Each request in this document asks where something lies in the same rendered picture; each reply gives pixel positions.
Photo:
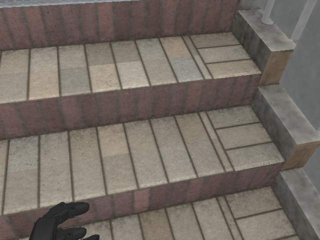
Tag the left robot hand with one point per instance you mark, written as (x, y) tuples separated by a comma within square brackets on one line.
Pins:
[(45, 227)]

